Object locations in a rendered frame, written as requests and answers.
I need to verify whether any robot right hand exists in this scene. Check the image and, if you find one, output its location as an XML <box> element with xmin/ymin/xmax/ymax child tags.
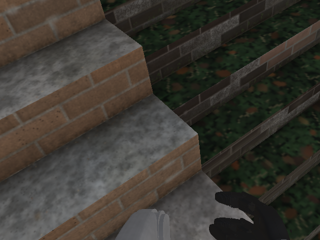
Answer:
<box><xmin>209</xmin><ymin>191</ymin><xmax>292</xmax><ymax>240</ymax></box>

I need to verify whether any robot left thigh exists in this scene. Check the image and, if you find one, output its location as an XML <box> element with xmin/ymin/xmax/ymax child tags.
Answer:
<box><xmin>115</xmin><ymin>209</ymin><xmax>171</xmax><ymax>240</ymax></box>

